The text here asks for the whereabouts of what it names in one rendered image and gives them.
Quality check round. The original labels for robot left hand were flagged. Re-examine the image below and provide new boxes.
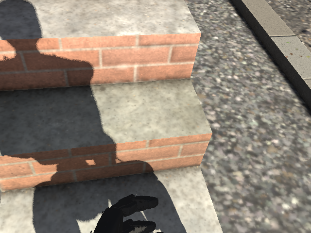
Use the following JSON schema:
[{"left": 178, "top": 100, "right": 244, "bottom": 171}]
[{"left": 90, "top": 194, "right": 163, "bottom": 233}]

